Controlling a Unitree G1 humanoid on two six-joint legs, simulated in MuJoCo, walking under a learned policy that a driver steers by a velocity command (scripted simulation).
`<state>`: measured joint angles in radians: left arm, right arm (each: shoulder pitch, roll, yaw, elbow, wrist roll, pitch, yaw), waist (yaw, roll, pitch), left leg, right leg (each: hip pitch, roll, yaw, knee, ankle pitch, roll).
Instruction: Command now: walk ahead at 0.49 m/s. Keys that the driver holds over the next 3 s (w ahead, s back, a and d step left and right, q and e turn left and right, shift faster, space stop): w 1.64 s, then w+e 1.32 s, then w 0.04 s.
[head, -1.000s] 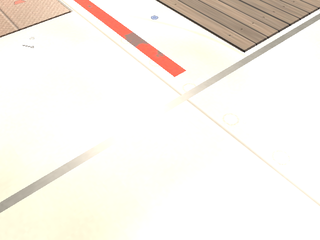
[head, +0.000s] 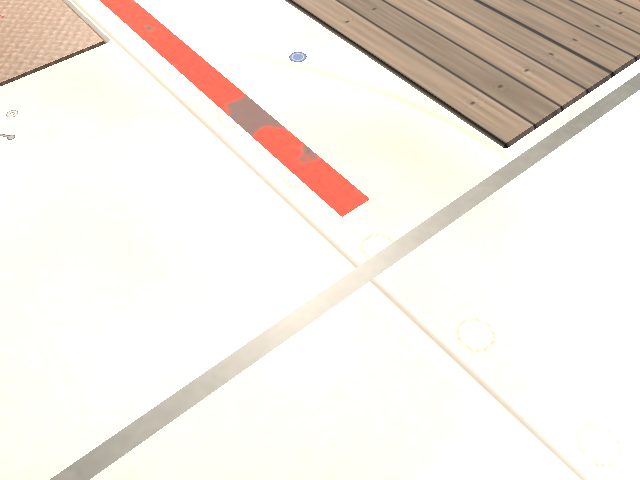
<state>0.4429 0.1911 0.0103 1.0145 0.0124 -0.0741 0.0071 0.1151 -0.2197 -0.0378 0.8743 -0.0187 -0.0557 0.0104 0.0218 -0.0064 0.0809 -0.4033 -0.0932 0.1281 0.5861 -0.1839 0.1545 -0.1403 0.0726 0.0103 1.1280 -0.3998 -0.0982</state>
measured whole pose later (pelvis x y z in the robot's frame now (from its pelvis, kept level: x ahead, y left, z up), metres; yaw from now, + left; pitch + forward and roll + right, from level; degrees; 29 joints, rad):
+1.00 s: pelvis +0.54 -0.04 +0.02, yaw +1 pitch +1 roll -1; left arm 0.50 0.17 0.02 1.09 0.03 -0.09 0.01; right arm -0.01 -0.18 -0.02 0.87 -0.02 -0.05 0.03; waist 0.07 0.02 0.06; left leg -0.53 0.04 0.08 0.59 -0.09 0.08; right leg 0.13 0.08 -0.07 0.20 -0.34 -0.06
